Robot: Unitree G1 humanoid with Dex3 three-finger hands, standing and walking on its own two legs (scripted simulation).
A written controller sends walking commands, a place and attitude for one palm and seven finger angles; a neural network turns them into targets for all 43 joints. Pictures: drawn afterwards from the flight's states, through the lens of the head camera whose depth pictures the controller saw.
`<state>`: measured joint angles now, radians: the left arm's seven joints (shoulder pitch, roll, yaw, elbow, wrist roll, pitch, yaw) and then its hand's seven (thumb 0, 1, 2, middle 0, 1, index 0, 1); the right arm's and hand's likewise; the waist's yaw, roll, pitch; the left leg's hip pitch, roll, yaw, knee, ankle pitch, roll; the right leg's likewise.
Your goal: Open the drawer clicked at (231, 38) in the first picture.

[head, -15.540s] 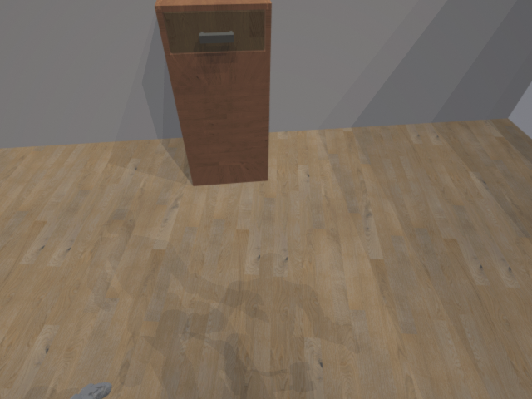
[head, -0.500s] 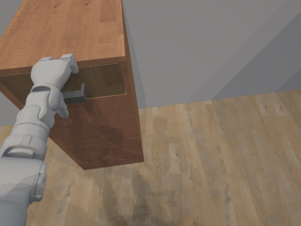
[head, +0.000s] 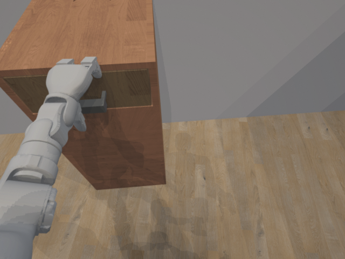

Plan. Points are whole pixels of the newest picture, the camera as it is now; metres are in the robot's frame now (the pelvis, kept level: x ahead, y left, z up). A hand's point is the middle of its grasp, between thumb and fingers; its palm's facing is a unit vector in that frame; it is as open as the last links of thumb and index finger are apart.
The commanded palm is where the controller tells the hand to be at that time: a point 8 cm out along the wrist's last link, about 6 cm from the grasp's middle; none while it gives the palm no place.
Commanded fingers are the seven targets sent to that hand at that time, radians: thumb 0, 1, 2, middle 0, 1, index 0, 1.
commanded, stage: move the hooked fingers above the handle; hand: left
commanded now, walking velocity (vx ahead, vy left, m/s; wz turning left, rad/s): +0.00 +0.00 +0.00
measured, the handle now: (83, 101) +0.51 +0.25 +0.04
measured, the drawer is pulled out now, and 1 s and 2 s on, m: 0.00 0.00 0.00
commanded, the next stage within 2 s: lower the fingers behind the handle in 0.62 s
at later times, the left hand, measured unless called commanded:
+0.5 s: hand (70, 108) +0.45 +0.25 +0.08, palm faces -0.07 +0.01 -1.00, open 13.8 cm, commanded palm +0.45 +0.25 +0.15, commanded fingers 0.00 -0.50 0.30 -0.30 -1.20 -0.30 -1.20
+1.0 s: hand (70, 103) +0.46 +0.25 +0.09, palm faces -0.11 +0.02 -0.99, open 13.7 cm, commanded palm +0.44 +0.26 +0.13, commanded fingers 0.00 -0.50 0.30 -0.30 -1.20 -0.30 -1.20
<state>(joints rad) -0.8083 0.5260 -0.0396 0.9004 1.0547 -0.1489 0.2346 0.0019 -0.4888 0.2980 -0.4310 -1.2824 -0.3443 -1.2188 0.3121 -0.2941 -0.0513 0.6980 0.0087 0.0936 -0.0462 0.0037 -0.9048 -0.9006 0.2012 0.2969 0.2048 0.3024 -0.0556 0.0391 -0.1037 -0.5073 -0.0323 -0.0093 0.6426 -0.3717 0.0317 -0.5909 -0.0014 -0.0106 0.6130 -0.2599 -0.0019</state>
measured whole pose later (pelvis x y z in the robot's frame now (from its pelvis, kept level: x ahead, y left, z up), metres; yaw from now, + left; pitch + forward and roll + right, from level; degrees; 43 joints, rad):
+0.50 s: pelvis -0.01 -0.01 +0.00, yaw +1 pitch +14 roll +0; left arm -0.77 0.60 -0.05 0.89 1.03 -0.19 0.12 0.00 -0.49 0.30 -0.33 -1.20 -0.32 -1.20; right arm 0.35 -0.30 -0.06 0.69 0.02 0.09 -0.08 0.00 -0.90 -0.90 0.20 0.30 0.21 0.30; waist -0.04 0.03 -0.08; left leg -0.52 -0.02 -0.03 0.64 -0.36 0.02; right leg -0.59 0.01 -0.03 0.60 -0.25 -0.02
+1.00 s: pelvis -0.01 -0.01 +0.00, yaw -2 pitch +13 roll +0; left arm -0.84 0.62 0.01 1.07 1.06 -0.08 0.13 0.00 -0.49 0.30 -0.35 -1.21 -0.33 -1.24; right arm 0.29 -0.26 0.01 0.65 0.04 0.11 -0.08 0.00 -0.90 -0.90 0.21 0.30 0.21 0.30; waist -0.08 0.05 -0.09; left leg -0.51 -0.01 0.03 0.62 -0.34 0.02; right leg -0.61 0.02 0.02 0.60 -0.23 -0.01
